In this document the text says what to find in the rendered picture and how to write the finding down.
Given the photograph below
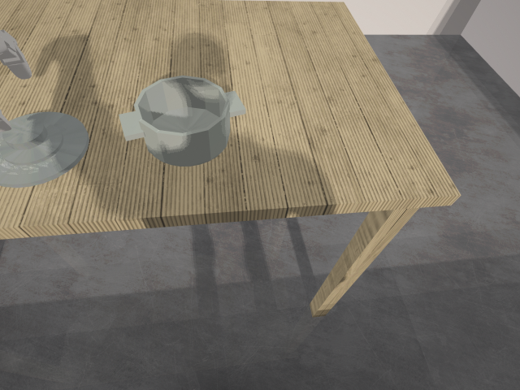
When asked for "knob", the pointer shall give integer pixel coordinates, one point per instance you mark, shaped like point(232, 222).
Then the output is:
point(25, 134)

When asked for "lid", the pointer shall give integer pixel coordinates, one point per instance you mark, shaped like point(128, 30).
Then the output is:
point(66, 144)

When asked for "pot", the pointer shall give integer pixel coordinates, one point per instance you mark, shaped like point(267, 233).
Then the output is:
point(185, 120)

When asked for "robot left hand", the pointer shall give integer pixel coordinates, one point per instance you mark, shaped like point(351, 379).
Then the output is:
point(11, 55)

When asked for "table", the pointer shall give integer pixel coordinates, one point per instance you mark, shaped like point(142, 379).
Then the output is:
point(325, 130)

